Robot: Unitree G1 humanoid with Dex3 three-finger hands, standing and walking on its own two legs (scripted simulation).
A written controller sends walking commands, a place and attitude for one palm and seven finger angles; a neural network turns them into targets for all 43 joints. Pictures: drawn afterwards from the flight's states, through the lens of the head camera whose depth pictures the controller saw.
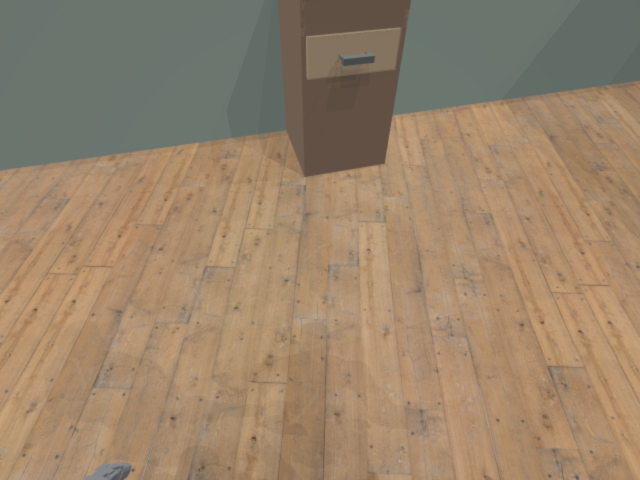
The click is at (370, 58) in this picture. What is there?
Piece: drawer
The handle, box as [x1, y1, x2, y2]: [339, 51, 374, 65]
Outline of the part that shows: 374,55 367,51 365,54 343,56 339,54 343,65 373,62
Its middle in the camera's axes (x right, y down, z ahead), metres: +0.14 -0.73 +1.56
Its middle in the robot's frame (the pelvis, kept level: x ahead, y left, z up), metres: +1.65 -0.07 -0.18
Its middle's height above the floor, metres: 0.59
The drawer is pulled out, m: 0.00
